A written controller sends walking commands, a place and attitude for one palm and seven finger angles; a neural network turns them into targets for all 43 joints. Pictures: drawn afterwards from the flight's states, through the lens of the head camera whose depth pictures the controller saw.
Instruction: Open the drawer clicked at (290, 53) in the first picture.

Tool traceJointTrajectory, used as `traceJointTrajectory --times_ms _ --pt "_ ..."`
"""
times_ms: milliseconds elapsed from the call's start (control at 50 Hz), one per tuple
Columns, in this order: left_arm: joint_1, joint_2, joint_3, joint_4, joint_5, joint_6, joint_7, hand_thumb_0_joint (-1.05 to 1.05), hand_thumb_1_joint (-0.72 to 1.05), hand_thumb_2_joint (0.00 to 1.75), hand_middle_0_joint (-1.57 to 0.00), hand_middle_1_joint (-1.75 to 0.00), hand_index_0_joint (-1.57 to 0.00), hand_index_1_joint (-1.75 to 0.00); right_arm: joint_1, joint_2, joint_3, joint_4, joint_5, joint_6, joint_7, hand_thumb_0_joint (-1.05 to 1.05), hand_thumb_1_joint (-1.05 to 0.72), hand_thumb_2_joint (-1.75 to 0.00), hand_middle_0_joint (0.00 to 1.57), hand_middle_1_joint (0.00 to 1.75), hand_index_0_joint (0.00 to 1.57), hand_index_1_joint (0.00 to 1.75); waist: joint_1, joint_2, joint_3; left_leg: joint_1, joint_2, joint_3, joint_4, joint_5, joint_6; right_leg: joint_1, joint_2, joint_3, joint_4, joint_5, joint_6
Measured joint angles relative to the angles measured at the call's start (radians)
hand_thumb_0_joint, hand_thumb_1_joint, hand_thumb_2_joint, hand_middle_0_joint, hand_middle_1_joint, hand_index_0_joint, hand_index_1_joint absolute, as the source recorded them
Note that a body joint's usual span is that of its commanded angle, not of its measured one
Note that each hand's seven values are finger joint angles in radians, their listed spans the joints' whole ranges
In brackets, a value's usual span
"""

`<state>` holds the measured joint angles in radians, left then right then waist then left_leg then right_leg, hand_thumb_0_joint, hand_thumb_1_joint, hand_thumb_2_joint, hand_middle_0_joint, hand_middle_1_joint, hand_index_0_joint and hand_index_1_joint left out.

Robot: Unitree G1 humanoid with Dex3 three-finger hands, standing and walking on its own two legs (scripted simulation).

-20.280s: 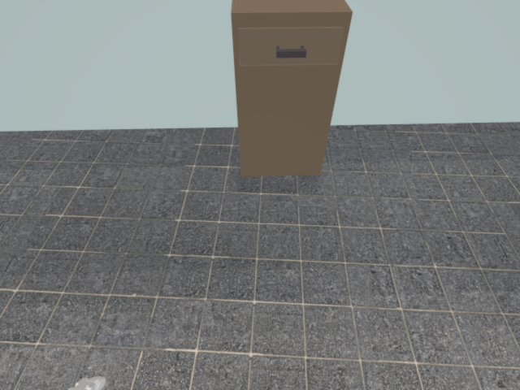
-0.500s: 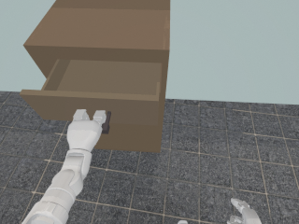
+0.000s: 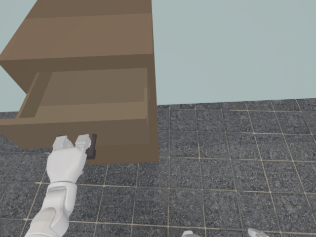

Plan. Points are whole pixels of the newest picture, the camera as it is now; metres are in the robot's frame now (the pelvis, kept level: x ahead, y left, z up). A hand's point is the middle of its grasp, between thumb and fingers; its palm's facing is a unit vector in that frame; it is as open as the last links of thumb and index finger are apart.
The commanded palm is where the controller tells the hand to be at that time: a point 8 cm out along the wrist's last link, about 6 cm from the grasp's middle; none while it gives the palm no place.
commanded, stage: pull the drawer open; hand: left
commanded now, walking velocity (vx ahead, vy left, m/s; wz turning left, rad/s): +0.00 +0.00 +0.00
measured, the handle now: (75, 146) +0.35 +0.25 -0.01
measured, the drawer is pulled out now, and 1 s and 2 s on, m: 0.19 0.30 0.30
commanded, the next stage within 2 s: open the thumb to release the handle in 0.90 s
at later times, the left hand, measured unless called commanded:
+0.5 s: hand (68, 215) +0.18 +0.22 -0.03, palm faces -0.02 -0.11 -0.99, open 5.9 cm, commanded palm +0.14 +0.22 +0.02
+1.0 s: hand (68, 216) +0.18 +0.22 -0.03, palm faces -0.01 -0.07 -1.00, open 6.0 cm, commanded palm +0.16 +0.23 +0.02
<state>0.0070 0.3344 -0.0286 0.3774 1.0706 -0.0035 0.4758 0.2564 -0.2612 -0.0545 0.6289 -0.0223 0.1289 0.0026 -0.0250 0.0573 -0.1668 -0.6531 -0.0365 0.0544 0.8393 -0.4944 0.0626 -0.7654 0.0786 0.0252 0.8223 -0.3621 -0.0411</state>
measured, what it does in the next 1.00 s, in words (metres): stands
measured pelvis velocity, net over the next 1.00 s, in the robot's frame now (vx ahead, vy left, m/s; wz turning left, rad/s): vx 0.00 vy -0.01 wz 0.01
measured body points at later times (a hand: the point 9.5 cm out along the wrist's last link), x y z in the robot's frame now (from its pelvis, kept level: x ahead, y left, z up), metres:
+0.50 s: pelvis +0.00 -0.01 -0.01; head +0.05 -0.03 +0.44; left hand +0.18 +0.22 +0.02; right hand +0.25 -0.20 -0.10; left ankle -0.06 +0.08 -0.70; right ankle +0.01 -0.10 -0.70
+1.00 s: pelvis +0.00 -0.01 -0.02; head +0.06 -0.04 +0.43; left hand +0.18 +0.22 +0.02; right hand +0.18 -0.25 -0.13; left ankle -0.06 +0.08 -0.70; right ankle +0.01 -0.10 -0.70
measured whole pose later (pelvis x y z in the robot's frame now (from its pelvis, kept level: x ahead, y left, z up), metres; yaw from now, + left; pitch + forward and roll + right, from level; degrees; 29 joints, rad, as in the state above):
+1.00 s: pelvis +0.00 -0.01 -0.02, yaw +1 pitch +16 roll +1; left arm 0.46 0.32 -0.04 0.03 1.09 -0.05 0.56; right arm 0.14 -0.25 -0.03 0.59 -0.05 0.08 0.02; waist 0.04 0.05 -0.17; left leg -0.67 -0.04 0.05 0.95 -0.55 0.05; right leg -0.80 0.08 0.02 0.96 -0.43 -0.06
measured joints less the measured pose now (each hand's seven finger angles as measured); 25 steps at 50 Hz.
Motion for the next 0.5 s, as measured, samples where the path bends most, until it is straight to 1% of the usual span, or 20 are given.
traceJointTrajectory --times_ms 80,160,260,360,460,500 --pt "0.117 -0.011 -0.009 -0.096 -0.003 0.017 0.023 0.04 0.71 0.76 -0.25 -1.35 -0.41 -1.35 -0.018 -0.009 -0.006 0.0 -0.002 -0.009 0.006 0.01 -0.91 -0.9 0.2 0.3 0.2 0.3 -0.001 -0.002 0.0 0.018 0.0 0.004 -0.004 -0.005 -0.001 0.015 0.001 0.004 0.001 -0.006 0.001" --pt "0.212 -0.021 -0.028 -0.169 0.002 0.027 0.038 0.04 0.71 0.76 -0.26 -1.35 -0.41 -1.35 -0.052 -0.006 -0.002 -0.012 -0.006 -0.021 0.011 0.02 -0.91 -0.9 0.2 0.3 0.2 0.3 0.008 -0.003 -0.004 0.031 -0.001 0.001 0.002 -0.013 -0.001 0.028 0.0 0.003 0.009 -0.016 0.001" --pt "0.3 -0.032 -0.048 -0.23 0.014 0.018 0.049 0.04 0.7 0.76 -0.26 -1.35 -0.41 -1.35 -0.111 0.01 0.015 -0.037 -0.01 -0.039 0.019 0.02 -0.91 -0.9 0.2 0.3 0.2 0.3 0.033 -0.005 -0.008 0.041 -0.005 -0.003 0.019 -0.024 -0.002 0.037 -0.003 -0.002 0.03 -0.032 0.0" --pt "0.364 -0.041 -0.065 -0.278 0.028 0.007 0.05 0.05 0.69 0.76 -0.27 -1.35 -0.41 -1.35 -0.161 0.027 0.033 -0.067 -0.014 -0.052 0.028 0.01 -0.91 -0.9 0.2 0.3 0.2 0.3 0.064 -0.004 -0.01 0.041 -0.01 -0.011 0.043 -0.036 -0.004 0.038 -0.009 -0.01 0.058 -0.049 -0.002" --pt "0.415 -0.045 -0.066 -0.323 0.039 -0.011 0.044 0.05 0.68 0.75 -0.27 -1.35 -0.41 -1.35 -0.187 0.042 0.053 -0.089 -0.018 -0.059 0.035 0.01 -0.91 -0.9 0.2 0.3 0.2 0.3 0.092 -0.01 -0.008 0.036 -0.012 -0.017 0.067 -0.046 -0.007 0.033 -0.012 -0.018 0.085 -0.062 -0.007" --pt "0.424 -0.047 -0.06 -0.339 0.038 -0.015 0.034 0.05 0.68 0.74 -0.25 -1.34 -0.41 -1.35 -0.19 0.048 0.06 -0.095 -0.02 -0.062 0.04 0.01 -0.91 -0.9 0.2 0.3 0.2 0.3 0.098 -0.013 -0.01 0.032 -0.012 -0.017 0.075 -0.05 -0.009 0.027 -0.011 -0.018 0.095 -0.067 -0.009"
